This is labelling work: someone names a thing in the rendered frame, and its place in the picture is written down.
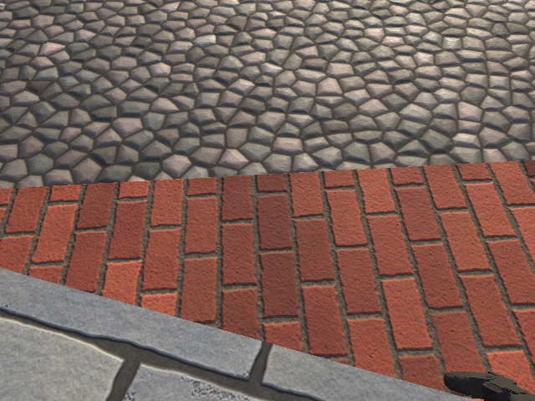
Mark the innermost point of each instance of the right robot hand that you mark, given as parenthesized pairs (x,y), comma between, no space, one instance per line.
(488,386)

